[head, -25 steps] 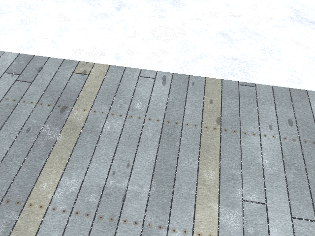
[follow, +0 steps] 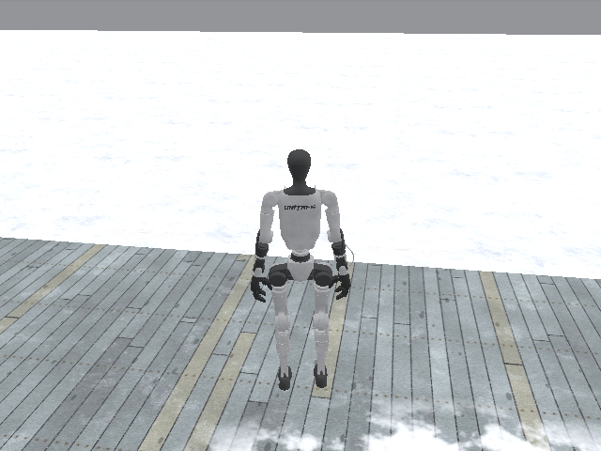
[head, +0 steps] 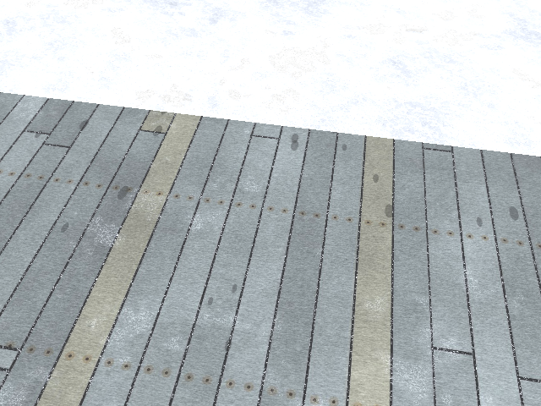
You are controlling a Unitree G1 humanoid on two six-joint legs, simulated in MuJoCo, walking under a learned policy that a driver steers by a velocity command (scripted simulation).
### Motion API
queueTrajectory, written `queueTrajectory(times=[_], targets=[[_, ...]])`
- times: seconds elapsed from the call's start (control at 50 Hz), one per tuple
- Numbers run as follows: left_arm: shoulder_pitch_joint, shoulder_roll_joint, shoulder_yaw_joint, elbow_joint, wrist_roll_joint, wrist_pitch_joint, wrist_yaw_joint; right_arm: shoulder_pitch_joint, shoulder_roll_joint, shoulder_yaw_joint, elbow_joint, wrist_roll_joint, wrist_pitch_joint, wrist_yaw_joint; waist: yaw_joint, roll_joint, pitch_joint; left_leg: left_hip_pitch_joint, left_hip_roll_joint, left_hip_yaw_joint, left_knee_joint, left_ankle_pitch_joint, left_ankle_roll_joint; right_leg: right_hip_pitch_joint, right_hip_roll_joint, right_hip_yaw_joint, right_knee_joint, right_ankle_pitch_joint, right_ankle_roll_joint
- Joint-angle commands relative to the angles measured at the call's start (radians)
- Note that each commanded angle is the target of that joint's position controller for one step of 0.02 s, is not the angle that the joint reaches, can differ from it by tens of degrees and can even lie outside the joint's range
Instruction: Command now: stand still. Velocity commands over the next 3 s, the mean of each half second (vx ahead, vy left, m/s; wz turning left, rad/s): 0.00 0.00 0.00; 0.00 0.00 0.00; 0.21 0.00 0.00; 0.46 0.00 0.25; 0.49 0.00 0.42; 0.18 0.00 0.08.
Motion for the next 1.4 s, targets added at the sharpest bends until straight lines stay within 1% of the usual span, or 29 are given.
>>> queueTrajectory(times=[0.02, 0.2, 0.44, 1.1, 1.12, 1.14, 1.16, 1.18, 1.2, 1.22, 1.24, 1.26, 1.28, 1.32, 1.36, 1.4], targets=[[0.053, 0.078, 0.008, -0.003, 0.0, -0.005, 0.004, 0.053, -0.083, -0.009, -0.008, 0.0, -0.007, -0.003, -0.001, 0.017, 0.044, -0.062, 0.131, -0.129, -0.087, 0.03, 0.013, -0.008, -0.096, 0.09, -0.044, 0.062, -0.025], [0.067, 0.058, 0.002, 0.018, -0.002, -0.005, 0.007, 0.085, -0.066, -0.003, 0.012, 0.0, -0.01, -0.006, -0.003, 0.012, 0.047, -0.06, 0.127, -0.127, -0.076, 0.063, 0.015, -0.011, -0.099, 0.084, -0.032, 0.072, -0.023], [0.085, 0.043, -0.002, 0.032, -0.002, -0.005, 0.011, 0.113, -0.051, 0.0, 0.024, -0.001, -0.012, -0.01, -0.004, 0.011, 0.05, -0.05, 0.126, -0.126, -0.066, 0.104, 0.019, -0.013, -0.101, 0.078, -0.02, 0.082, -0.019], [0.119, 0.02, -0.004, 0.043, -0.003, -0.001, 0.016, 0.155, -0.032, -0.001, 0.027, 0.0, -0.018, -0.014, -0.005, 0.012, 0.061, -0.028, 0.126, -0.131, -0.061, 0.18, 0.024, -0.015, -0.106, 0.063, 0.001, 0.083, -0.006], [0.124, 0.014, -0.005, 0.045, -0.002, -0.001, 0.016, 0.162, -0.03, 0.0, 0.028, 0.0, -0.017, -0.014, -0.009, 0.015, 0.042, -0.019, 0.12, -0.135, -0.079, 0.083, 0.027, -0.011, -0.098, 0.057, -0.001, 0.036, -0.008], [0.118, 0.016, -0.004, 0.041, 0.002, 0.0, 0.015, 0.164, -0.043, -0.005, 0.027, -0.001, -0.014, -0.013, -0.014, 0.027, 0.053, -0.026, 0.115, -0.15, -0.1, -0.051, 0.035, -0.028, -0.079, 0.042, 0.017, -0.027, -0.011], [0.109, 0.022, 0.0, 0.031, 0.008, 0.001, 0.013, 0.175, -0.071, -0.017, 0.027, 0.001, -0.008, -0.013, -0.022, 0.059, 0.067, -0.029, 0.121, -0.183, -0.123, -0.21, 0.057, -0.068, -0.046, 0.009, 0.072, -0.126, -0.016], [0.091, 0.023, 0.003, 0.014, 0.015, 0.001, 0.008, 0.205, -0.1, -0.031, 0.031, 0.001, -0.001, -0.012, -0.038, 0.103, 0.086, -0.02, 0.152, -0.246, -0.152, -0.401, 0.095, -0.147, -0.012, -0.032, 0.158, -0.234, -0.022], [0.063, 0.023, 0.005, -0.007, 0.026, 0.001, 0.001, 0.238, -0.117, -0.042, 0.036, -0.001, 0.005, -0.009, -0.055, 0.126, 0.131, -0.02, 0.214, -0.326, -0.196, -0.553, 0.138, -0.243, 0.005, -0.068, 0.237, -0.295, -0.029], [0.032, 0.016, 0.005, -0.031, 0.036, -0.003, -0.007, 0.267, -0.12, -0.049, 0.04, -0.005, 0.007, -0.005, -0.071, 0.136, 0.177, -0.034, 0.277, -0.399, -0.234, -0.63, 0.177, -0.315, -0.009, -0.087, 0.314, -0.309, -0.038], [-0.004, 0.016, 0.008, -0.056, 0.038, -0.01, -0.014, 0.289, -0.112, -0.052, 0.044, -0.012, 0.003, -0.002, -0.083, 0.134, 0.208, -0.044, 0.324, -0.454, -0.264, -0.622, 0.209, -0.377, -0.038, -0.073, 0.408, -0.317, -0.044], [-0.031, 0.023, 0.013, -0.079, 0.036, -0.02, -0.021, 0.298, -0.113, -0.055, 0.044, -0.02, -0.005, -0.001, -0.081, 0.112, 0.219, -0.02, 0.35, -0.478, -0.278, -0.57, 0.229, -0.448, -0.061, -0.052, 0.485, -0.324, -0.049], [-0.041, 0.027, 0.017, -0.095, 0.033, -0.031, -0.028, 0.291, -0.118, -0.058, 0.039, -0.023, -0.015, 0.001, -0.068, 0.084, 0.211, 0.013, 0.358, -0.47, -0.276, -0.505, 0.235, -0.494, -0.078, -0.037, 0.523, -0.306, -0.053], [-0.048, 0.036, 0.027, -0.116, 0.024, -0.052, -0.041, 0.262, -0.115, -0.059, 0.024, -0.017, -0.033, 0.004, -0.043, 0.05, 0.167, 0.053, 0.33, -0.394, -0.26, -0.368, 0.211, -0.494, -0.088, -0.034, 0.496, -0.248, -0.052], [-0.071, 0.036, 0.035, -0.138, 0.018, -0.06, -0.05, 0.249, -0.115, -0.058, 0.014, -0.014, -0.049, 0.004, -0.036, 0.068, 0.139, 0.038, 0.293, -0.312, -0.239, -0.253, 0.191, -0.429, -0.073, -0.058, 0.426, -0.203, -0.048], [-0.093, 0.038, 0.041, -0.164, 0.013, -0.059, -0.055, 0.249, -0.124, -0.059, 0.011, -0.013, -0.058, 0.005, -0.032, 0.099, 0.131, -0.001, 0.276, -0.263, -0.217, -0.205, 0.183, -0.354, -0.058, -0.08, 0.351, -0.173, -0.049]])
